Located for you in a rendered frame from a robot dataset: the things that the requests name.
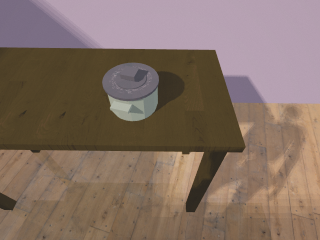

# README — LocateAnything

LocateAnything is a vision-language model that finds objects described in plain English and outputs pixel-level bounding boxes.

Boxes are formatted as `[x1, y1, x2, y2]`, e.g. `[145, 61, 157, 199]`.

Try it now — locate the table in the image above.
[0, 47, 246, 212]

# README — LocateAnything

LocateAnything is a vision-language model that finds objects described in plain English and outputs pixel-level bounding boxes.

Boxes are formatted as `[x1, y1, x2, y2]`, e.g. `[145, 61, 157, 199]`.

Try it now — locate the pot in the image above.
[108, 87, 158, 121]

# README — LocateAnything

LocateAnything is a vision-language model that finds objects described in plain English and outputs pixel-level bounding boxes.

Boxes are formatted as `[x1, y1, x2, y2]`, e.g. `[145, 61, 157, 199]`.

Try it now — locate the knob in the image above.
[120, 66, 140, 81]

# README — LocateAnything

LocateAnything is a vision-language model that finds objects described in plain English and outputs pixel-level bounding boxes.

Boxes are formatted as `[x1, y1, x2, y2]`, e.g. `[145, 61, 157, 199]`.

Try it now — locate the lid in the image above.
[102, 62, 159, 101]

